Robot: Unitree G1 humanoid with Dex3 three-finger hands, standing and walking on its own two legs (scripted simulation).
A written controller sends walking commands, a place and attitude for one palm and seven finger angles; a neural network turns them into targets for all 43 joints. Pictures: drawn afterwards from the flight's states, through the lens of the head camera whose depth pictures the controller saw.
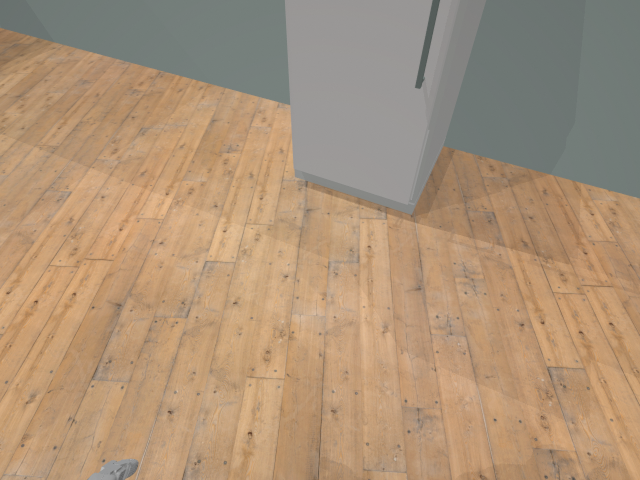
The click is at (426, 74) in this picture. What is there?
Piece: fridge door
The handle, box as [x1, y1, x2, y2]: [415, 0, 439, 88]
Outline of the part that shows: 439,0 432,1 415,87 418,88 421,86 421,83 424,78 423,73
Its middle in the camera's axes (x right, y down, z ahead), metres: +0.33 -0.65 +1.10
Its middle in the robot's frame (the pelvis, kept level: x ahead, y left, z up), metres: +1.29 -0.25 +0.09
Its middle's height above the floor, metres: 0.86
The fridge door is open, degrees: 0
